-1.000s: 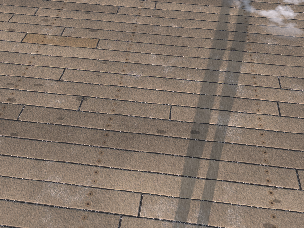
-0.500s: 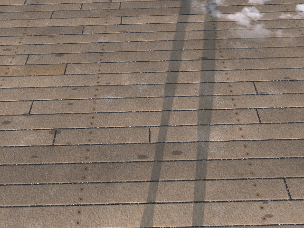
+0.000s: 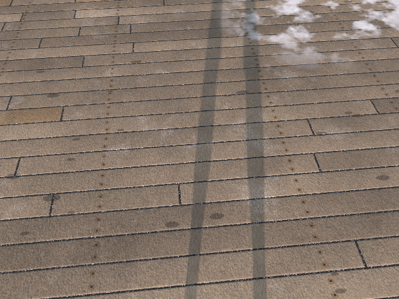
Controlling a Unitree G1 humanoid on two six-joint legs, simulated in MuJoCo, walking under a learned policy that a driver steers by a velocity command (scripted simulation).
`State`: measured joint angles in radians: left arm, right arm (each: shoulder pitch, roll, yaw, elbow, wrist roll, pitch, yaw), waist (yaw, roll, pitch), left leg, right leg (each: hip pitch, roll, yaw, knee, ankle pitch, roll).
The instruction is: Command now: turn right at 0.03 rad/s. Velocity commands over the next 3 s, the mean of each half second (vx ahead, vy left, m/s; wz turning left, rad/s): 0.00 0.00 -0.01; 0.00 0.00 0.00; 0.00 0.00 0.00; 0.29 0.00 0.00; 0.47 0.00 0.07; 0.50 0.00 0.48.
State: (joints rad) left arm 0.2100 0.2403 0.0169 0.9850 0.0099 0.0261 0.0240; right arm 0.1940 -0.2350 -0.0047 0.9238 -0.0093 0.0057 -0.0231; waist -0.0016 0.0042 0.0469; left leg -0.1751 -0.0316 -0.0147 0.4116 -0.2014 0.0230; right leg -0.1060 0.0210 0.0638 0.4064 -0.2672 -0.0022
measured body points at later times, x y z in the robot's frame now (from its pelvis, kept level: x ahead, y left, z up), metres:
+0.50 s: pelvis -0.01 -0.02 +0.00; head +0.00 -0.02 +0.45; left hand +0.00 +0.22 -0.15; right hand +0.00 -0.26 -0.16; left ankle +0.01 +0.11 -0.74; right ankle -0.03 -0.12 -0.74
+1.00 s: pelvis +0.00 -0.02 +0.00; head +0.01 -0.02 +0.45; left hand -0.02 +0.21 -0.16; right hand -0.01 -0.25 -0.16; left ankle +0.01 +0.11 -0.74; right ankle -0.03 -0.12 -0.74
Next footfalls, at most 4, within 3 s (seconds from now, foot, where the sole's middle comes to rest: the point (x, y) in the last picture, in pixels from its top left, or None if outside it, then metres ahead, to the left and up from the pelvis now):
2.24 right None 0.44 -0.05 -0.78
2.78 left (180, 242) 0.72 0.11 -0.78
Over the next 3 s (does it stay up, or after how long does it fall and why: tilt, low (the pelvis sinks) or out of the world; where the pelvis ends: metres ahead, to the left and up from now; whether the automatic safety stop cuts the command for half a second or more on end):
stays up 0.70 0.07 0.00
